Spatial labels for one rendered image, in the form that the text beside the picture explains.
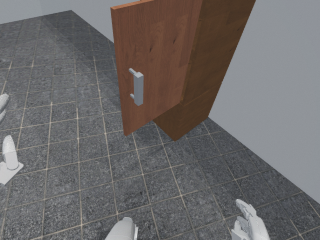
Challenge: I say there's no robot left hand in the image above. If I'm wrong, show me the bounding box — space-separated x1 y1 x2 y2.
0 93 24 187

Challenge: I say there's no robot right hand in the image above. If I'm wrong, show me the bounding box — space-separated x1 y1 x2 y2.
231 199 270 240

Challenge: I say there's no left robot thigh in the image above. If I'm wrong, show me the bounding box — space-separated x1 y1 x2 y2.
105 220 139 240

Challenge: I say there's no handle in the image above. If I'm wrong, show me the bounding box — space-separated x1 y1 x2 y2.
129 68 144 106

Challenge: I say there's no cupboard door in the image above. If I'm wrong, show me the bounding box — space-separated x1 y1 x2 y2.
110 0 203 136

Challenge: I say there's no robot left shin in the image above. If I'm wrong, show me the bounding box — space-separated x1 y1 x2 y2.
123 217 133 222

